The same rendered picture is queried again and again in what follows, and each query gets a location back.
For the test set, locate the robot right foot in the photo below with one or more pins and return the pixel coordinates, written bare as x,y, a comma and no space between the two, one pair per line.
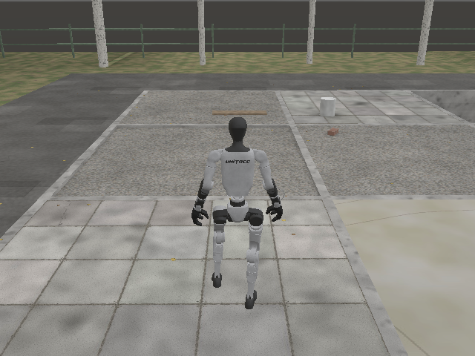
250,303

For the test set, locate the robot right upper arm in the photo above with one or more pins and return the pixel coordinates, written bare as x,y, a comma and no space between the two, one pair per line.
264,167

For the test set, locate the left robot hand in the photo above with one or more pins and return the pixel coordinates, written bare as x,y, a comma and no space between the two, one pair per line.
197,214

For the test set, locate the robot head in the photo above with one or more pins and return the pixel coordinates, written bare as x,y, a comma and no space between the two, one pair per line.
237,130

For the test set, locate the robot left upper arm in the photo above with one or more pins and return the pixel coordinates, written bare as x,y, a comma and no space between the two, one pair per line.
214,156

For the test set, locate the right robot hand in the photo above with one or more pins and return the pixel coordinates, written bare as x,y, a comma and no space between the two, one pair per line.
274,210

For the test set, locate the left robot forearm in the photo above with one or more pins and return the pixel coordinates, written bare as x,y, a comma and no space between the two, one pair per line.
201,197

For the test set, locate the right robot forearm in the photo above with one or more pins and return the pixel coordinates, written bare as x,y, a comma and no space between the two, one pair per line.
273,195

